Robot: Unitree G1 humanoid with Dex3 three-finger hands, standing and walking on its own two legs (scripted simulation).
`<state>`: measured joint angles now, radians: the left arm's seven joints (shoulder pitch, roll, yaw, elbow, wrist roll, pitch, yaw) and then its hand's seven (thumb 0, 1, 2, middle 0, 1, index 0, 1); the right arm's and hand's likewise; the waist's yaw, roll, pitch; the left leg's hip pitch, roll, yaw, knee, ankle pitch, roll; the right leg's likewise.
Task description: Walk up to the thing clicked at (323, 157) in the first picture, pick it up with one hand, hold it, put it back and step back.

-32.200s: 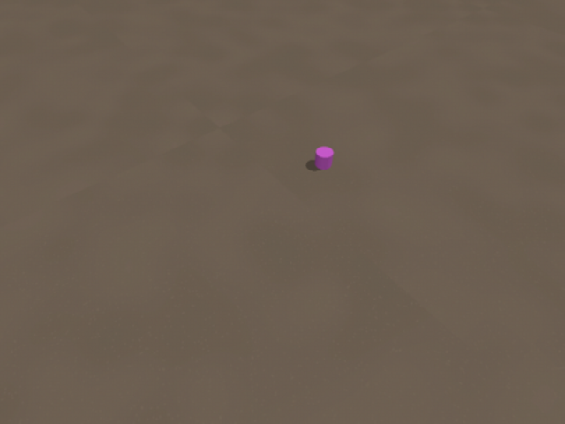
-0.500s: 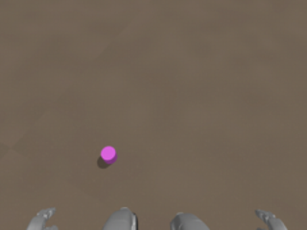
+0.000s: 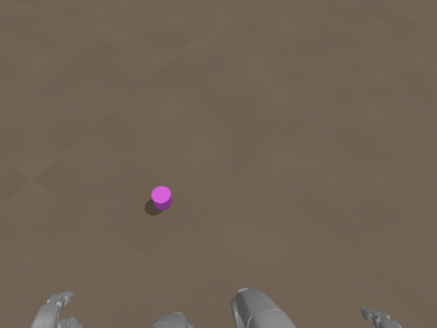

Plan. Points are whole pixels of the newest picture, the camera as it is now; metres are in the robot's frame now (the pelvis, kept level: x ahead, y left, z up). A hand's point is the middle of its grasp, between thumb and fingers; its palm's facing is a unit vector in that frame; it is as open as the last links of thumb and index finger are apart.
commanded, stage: step back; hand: left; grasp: from above
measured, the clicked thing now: (162, 198) +0.68 +0.23 -0.72
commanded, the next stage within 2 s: none
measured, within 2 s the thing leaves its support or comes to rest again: neither
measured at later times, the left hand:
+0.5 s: hand out of the picture -0.07 +0.24 -0.13, palm faces -0.01 -0.90 -0.43, open 7.4 cm
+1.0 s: hand out of the picture -0.28 +0.22 -0.16, palm faces -0.05 -0.91 -0.40, open 7.4 cm
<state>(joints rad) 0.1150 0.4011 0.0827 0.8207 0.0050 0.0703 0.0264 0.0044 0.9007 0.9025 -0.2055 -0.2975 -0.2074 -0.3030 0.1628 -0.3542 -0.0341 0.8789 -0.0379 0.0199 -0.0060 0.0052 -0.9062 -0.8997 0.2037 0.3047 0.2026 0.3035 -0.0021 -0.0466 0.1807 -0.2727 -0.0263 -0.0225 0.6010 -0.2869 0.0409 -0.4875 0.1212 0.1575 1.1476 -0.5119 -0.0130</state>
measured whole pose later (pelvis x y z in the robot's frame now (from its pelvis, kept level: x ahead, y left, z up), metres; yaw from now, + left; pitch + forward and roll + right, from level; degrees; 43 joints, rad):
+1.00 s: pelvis -0.36 -0.05 -0.01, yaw -3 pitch -3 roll -2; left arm 0.21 0.36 0.07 0.90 0.04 0.03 0.00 0.00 0.90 0.90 -0.21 -0.30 -0.21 -0.30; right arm 0.09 -0.40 -0.05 0.82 -0.03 0.05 -0.01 0.00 -0.91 -0.90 0.20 0.30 0.20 0.30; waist 0.03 0.06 0.15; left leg -0.49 0.04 -0.05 0.73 -0.30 0.00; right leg -0.21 0.05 0.01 0.66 -0.41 -0.02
